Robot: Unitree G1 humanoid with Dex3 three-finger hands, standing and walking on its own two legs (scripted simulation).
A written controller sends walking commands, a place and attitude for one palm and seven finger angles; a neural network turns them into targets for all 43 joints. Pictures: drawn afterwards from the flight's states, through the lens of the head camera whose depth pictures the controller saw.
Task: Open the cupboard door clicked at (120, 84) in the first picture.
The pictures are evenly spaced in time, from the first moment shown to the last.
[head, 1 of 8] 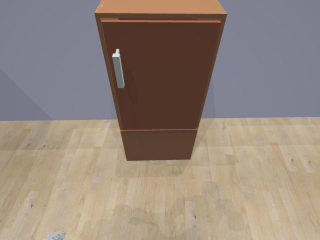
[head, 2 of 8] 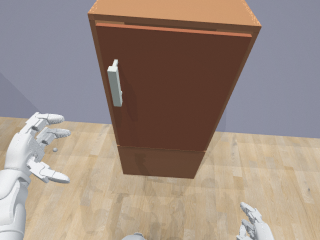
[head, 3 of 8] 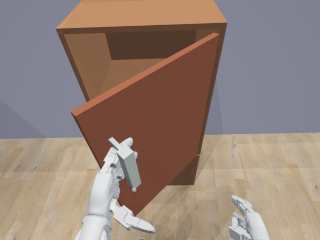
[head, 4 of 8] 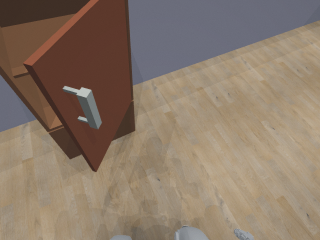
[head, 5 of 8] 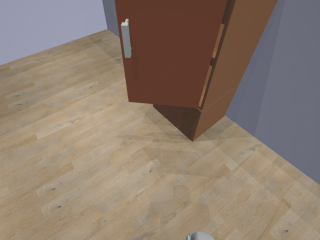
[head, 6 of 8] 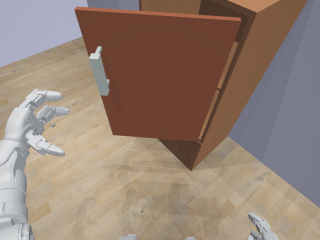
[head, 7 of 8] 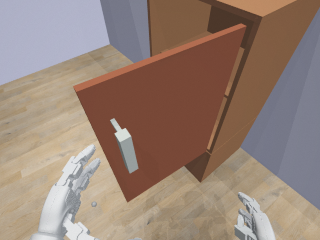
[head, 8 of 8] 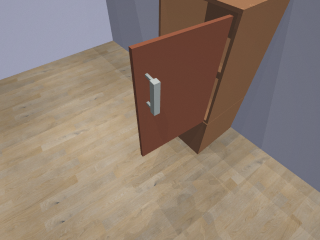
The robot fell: no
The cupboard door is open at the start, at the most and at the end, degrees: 0 85 85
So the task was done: yes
